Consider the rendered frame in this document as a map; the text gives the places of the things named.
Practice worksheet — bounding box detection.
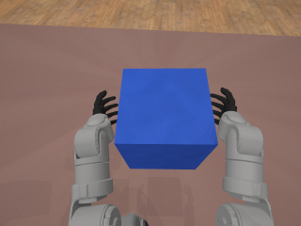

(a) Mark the robot left hand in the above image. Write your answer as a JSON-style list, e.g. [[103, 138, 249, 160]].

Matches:
[[92, 90, 119, 125]]

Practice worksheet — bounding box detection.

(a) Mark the robot right hand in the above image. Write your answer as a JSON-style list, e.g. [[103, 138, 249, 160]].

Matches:
[[210, 88, 237, 125]]

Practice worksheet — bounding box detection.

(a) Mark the robot left upper arm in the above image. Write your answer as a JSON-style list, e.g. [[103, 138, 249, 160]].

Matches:
[[69, 203, 121, 226]]

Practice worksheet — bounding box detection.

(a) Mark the carton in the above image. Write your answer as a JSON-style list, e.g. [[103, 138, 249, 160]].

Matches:
[[114, 68, 218, 170]]

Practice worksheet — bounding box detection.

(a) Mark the robot right forearm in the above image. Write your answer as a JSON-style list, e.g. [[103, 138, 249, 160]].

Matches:
[[217, 111, 275, 226]]

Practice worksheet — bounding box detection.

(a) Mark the robot left forearm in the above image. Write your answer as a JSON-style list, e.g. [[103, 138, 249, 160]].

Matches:
[[68, 113, 115, 226]]

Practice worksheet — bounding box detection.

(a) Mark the robot right upper arm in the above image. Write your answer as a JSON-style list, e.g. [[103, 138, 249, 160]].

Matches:
[[215, 202, 274, 226]]

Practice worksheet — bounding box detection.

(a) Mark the left robot thigh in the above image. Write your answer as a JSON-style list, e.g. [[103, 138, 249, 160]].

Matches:
[[121, 215, 145, 226]]

